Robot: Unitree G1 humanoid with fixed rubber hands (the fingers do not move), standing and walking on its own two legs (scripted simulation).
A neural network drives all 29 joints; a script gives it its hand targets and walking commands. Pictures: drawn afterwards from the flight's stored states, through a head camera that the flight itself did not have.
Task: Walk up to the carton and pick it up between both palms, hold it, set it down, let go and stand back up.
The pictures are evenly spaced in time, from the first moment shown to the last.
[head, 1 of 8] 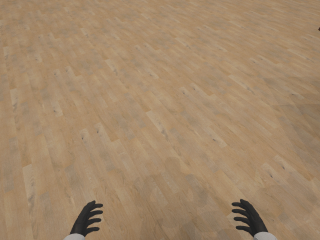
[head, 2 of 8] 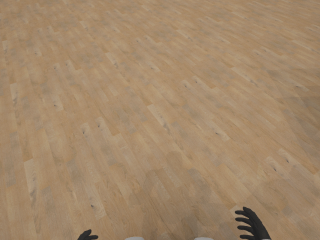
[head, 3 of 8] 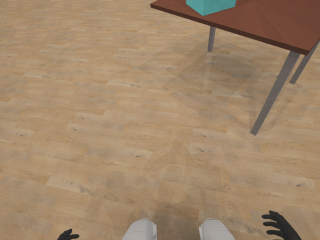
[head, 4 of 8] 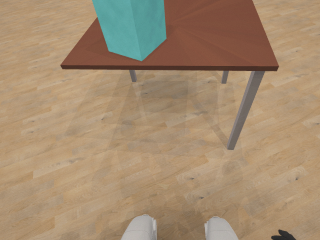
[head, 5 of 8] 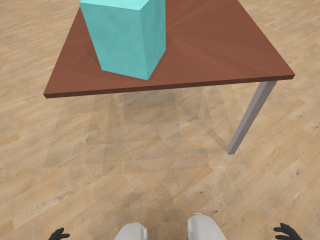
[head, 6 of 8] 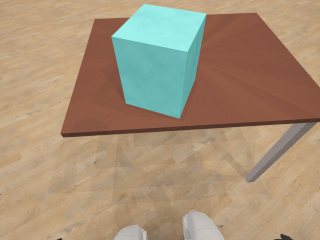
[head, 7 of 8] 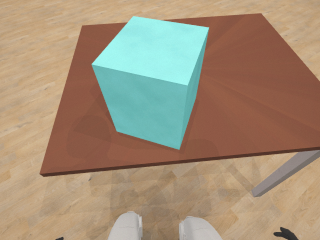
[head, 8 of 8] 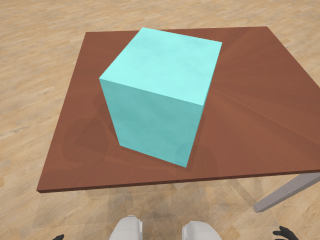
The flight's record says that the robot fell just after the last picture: no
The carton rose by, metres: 0.00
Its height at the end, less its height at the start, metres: +0.00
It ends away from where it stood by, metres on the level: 0.00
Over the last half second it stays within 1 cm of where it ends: yes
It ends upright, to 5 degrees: yes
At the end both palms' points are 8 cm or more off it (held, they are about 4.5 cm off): yes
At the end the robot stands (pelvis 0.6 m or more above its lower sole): yes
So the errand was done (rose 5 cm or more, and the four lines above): no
